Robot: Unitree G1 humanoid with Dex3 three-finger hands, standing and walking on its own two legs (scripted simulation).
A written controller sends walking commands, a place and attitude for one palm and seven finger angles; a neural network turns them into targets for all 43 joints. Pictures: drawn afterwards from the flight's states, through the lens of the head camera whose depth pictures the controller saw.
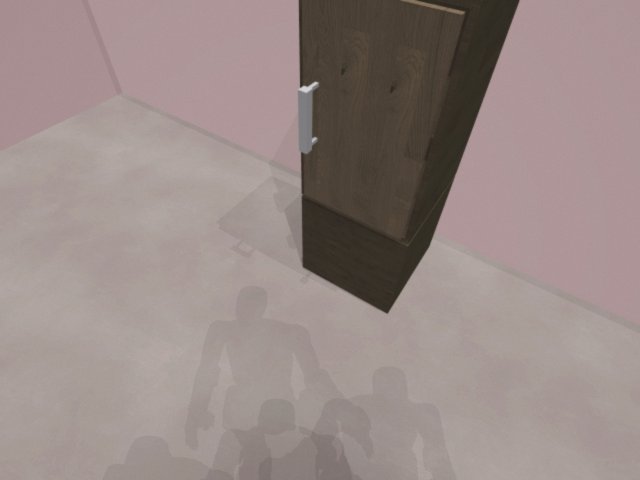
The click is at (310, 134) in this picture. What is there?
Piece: cupboard door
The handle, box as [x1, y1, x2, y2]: [298, 82, 318, 153]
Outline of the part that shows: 317,82 314,82 307,87 303,86 298,89 299,150 307,153 311,149 311,146 317,140 317,138 315,137 312,139 311,138 311,99 312,90 318,86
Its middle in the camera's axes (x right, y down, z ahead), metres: -0.03 -0.30 +0.98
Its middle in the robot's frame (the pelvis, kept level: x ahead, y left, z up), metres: +0.93 +0.07 -0.06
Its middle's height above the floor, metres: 0.73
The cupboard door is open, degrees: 0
